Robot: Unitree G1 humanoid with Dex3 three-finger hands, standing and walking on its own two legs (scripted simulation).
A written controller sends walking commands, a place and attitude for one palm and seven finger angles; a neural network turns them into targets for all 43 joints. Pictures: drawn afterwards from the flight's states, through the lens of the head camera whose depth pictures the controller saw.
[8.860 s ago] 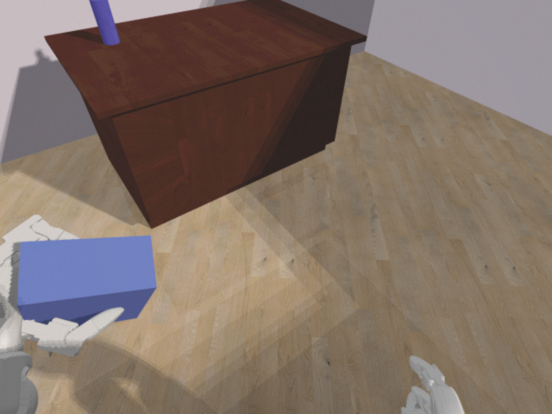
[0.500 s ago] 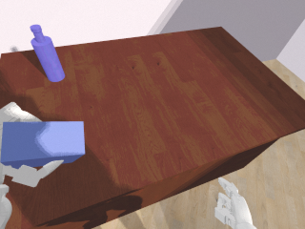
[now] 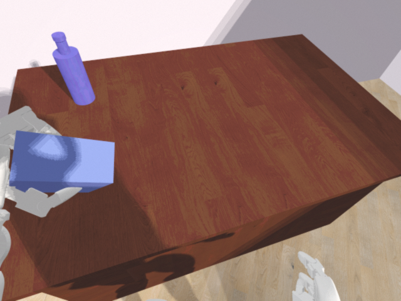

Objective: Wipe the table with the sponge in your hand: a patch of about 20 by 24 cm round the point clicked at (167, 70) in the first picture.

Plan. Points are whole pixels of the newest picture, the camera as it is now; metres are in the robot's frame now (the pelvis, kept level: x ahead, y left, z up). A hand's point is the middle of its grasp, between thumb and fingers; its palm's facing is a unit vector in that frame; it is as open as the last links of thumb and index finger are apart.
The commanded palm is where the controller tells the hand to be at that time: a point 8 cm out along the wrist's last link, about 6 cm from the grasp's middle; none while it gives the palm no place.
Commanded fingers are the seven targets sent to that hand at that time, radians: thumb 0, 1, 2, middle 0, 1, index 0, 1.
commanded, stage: turn the palm down, sponge in hand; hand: left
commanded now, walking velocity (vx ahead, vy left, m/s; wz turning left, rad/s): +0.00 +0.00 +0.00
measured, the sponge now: (73, 168) +0.26 +0.23 +0.16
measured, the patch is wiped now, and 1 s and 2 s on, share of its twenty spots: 0.00 0.00 0.00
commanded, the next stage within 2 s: none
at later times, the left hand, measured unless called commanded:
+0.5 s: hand (49, 199) +0.22 +0.25 +0.14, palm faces +0.34 -0.62 -0.71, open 9.7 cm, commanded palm +0.18 +0.27 +0.18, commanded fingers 0.00 0.10 1.30 -1.20 -1.60 -1.20 -1.60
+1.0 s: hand (60, 200) +0.22 +0.25 +0.13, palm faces +0.22 -0.39 -0.89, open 9.6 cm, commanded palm +0.19 +0.26 +0.18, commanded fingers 0.00 0.10 1.30 -1.20 -1.60 -1.20 -1.60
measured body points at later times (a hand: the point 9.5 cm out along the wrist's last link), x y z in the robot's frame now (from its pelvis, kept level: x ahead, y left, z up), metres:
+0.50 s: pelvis +0.00 -0.04 -0.01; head +0.01 -0.06 +0.44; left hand +0.19 +0.28 +0.18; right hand +0.22 -0.25 -0.09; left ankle +0.03 +0.13 -0.74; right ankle +0.02 -0.15 -0.74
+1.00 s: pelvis +0.02 -0.03 -0.01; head +0.02 -0.06 +0.44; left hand +0.21 +0.27 +0.17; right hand +0.22 -0.26 -0.10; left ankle +0.03 +0.13 -0.74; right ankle +0.02 -0.15 -0.74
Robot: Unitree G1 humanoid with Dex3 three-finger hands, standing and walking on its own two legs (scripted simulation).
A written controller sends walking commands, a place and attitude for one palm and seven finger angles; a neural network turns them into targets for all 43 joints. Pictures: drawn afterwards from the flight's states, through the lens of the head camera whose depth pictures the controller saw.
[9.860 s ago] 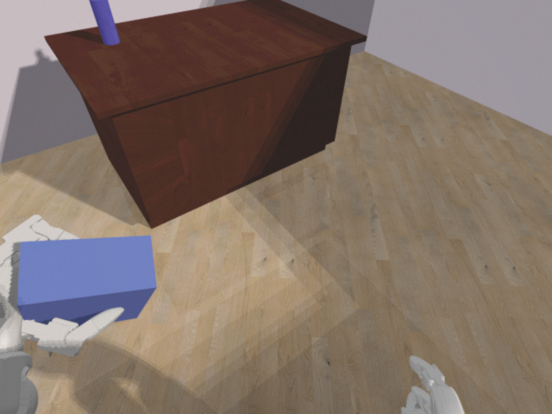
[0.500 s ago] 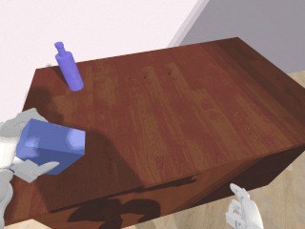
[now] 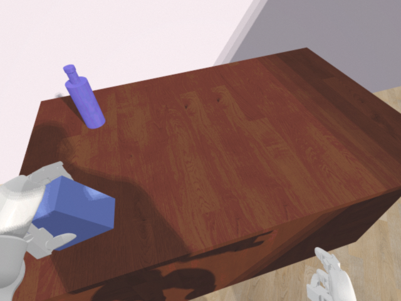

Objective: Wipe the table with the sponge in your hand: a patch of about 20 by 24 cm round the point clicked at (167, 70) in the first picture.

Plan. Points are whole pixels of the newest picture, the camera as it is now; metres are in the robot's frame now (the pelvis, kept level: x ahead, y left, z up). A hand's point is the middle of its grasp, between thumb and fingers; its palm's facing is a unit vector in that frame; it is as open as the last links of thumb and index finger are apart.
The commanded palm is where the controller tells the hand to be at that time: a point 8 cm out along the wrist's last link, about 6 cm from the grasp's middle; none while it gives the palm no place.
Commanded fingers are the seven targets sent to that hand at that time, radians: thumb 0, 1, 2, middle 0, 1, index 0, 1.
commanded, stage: turn the palm down, sponge in hand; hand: left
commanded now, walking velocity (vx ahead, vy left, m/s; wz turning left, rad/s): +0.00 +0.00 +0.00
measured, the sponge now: (69, 219) +0.21 +0.26 +0.10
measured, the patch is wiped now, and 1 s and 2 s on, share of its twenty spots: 0.00 0.00 0.00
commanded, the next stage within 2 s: move the sponge above the wiping area in 1.14 s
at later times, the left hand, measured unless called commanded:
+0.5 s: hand (43, 208) +0.22 +0.30 +0.13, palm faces +0.11 -0.18 -0.98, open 9.6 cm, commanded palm +0.19 +0.29 +0.18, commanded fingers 0.00 0.10 1.30 -1.20 -1.60 -1.20 -1.60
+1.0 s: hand (47, 216) +0.21 +0.29 +0.12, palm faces +0.03 -0.08 -1.00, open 9.6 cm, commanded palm +0.18 +0.28 +0.18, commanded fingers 0.00 0.10 1.30 -1.20 -1.60 -1.20 -1.60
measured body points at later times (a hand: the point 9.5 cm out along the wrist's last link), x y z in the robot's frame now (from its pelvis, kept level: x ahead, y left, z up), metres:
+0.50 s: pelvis +0.00 +0.01 +0.01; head -0.01 -0.02 +0.46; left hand +0.21 +0.31 +0.18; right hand +0.23 -0.19 -0.07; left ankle +0.01 +0.16 -0.72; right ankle +0.00 -0.13 -0.72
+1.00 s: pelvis -0.01 +0.00 +0.02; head -0.03 -0.05 +0.46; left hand +0.20 +0.29 +0.17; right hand +0.23 -0.20 -0.07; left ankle +0.01 +0.16 -0.72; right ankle +0.00 -0.13 -0.72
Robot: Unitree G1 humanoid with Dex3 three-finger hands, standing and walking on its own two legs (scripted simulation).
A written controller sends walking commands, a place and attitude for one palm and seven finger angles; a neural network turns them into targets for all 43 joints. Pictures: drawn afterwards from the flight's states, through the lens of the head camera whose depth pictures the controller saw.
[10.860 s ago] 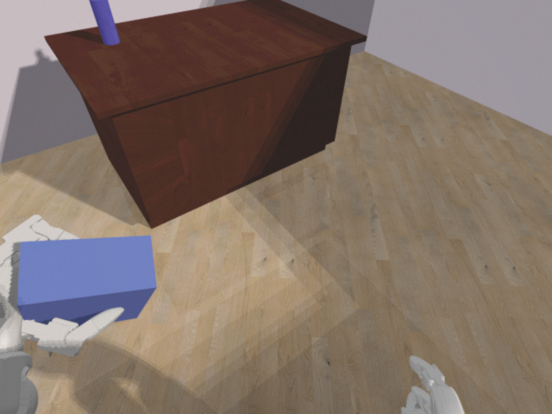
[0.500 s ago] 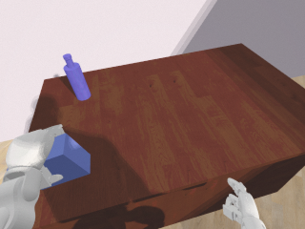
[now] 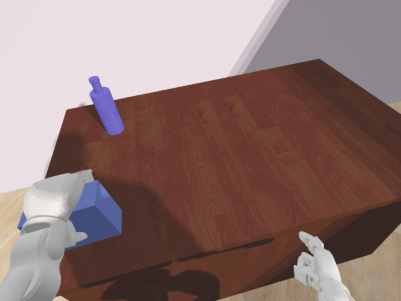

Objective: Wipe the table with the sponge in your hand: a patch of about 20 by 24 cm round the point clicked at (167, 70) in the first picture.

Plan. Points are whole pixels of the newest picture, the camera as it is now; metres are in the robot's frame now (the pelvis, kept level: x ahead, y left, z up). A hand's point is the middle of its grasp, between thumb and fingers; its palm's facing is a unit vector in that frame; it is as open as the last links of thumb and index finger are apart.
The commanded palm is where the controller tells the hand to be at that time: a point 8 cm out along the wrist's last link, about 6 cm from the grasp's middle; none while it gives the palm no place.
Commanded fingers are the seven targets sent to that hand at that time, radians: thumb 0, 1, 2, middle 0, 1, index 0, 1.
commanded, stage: turn the palm down, sponge in hand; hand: left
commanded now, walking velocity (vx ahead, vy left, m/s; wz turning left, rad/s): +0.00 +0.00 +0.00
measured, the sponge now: (81, 222) +0.22 +0.29 +0.06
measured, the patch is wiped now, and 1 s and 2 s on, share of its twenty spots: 0.00 0.00 0.00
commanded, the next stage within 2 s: move the sponge above the wiping area in 0.14 s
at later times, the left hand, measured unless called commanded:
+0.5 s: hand (81, 207) +0.23 +0.28 +0.09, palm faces +0.04 -0.10 -0.99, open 9.6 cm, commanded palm +0.20 +0.28 +0.16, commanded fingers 0.00 0.10 1.30 -1.20 -1.60 -1.20 -1.60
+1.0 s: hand (84, 215) +0.22 +0.28 +0.08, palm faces +0.01 -0.10 -1.00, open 9.6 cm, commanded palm +0.20 +0.27 +0.14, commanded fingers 0.00 0.10 1.30 -1.20 -1.60 -1.20 -1.60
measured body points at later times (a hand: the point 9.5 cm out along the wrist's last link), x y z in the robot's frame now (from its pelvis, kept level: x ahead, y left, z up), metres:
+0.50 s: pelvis +0.00 +0.01 +0.00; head -0.01 -0.03 +0.45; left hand +0.22 +0.28 +0.15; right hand +0.25 -0.20 -0.08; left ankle +0.03 +0.16 -0.74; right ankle +0.01 -0.13 -0.74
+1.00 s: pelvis +0.00 +0.00 +0.00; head -0.01 -0.04 +0.45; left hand +0.22 +0.28 +0.13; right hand +0.25 -0.20 -0.08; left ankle +0.03 +0.16 -0.74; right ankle +0.01 -0.13 -0.74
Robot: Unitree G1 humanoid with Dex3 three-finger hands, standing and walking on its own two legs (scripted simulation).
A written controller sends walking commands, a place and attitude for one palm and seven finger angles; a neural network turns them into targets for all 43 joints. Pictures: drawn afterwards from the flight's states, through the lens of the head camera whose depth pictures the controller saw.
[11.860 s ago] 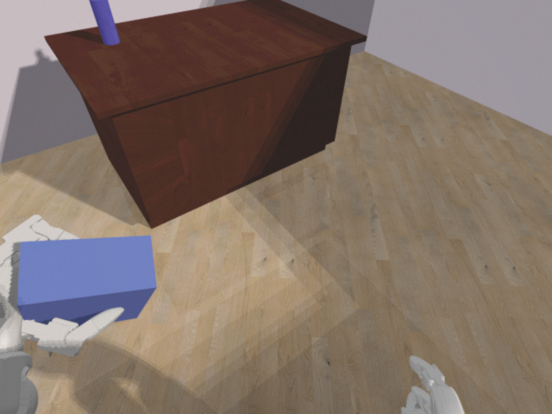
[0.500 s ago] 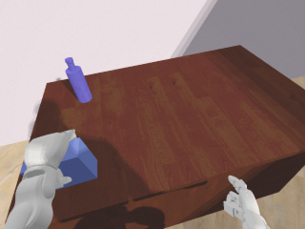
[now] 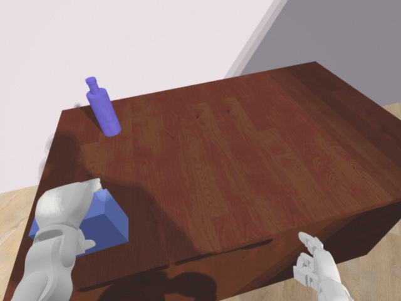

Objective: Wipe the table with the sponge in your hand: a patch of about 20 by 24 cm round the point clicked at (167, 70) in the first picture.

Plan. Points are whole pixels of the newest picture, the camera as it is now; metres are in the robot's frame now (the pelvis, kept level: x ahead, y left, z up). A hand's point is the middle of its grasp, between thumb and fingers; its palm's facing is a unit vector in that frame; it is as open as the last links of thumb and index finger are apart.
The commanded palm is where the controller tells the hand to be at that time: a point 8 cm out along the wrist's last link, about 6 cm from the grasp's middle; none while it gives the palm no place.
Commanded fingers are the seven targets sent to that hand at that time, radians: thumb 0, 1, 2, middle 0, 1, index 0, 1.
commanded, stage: move the sponge above the wiping area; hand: left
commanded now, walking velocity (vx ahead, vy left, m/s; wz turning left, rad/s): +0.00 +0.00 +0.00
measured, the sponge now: (89, 230) +0.21 +0.28 +0.04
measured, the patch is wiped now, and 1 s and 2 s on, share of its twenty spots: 0.00 0.00 0.00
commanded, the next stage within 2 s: lower the sponge onto the table in 1.58 s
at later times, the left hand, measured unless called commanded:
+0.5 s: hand (85, 219) +0.23 +0.28 +0.06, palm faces -0.02 -0.10 -0.99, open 9.6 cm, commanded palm +0.20 +0.27 +0.12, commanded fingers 0.00 0.10 1.30 -1.20 -1.60 -1.20 -1.60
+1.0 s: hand (83, 227) +0.22 +0.29 +0.04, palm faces -0.03 -0.10 -0.99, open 9.6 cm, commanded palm +0.19 +0.28 +0.11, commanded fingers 0.00 0.10 1.30 -1.20 -1.60 -1.20 -1.60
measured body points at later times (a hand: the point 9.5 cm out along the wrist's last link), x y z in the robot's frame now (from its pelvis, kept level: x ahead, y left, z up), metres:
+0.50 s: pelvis +0.01 +0.00 +0.00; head -0.01 -0.04 +0.45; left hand +0.22 +0.29 +0.11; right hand +0.25 -0.20 -0.08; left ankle +0.02 +0.15 -0.74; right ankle +0.01 -0.13 -0.74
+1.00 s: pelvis +0.00 +0.00 +0.00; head -0.01 -0.03 +0.45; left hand +0.21 +0.29 +0.10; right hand +0.25 -0.20 -0.08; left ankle +0.02 +0.15 -0.74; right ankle +0.01 -0.13 -0.74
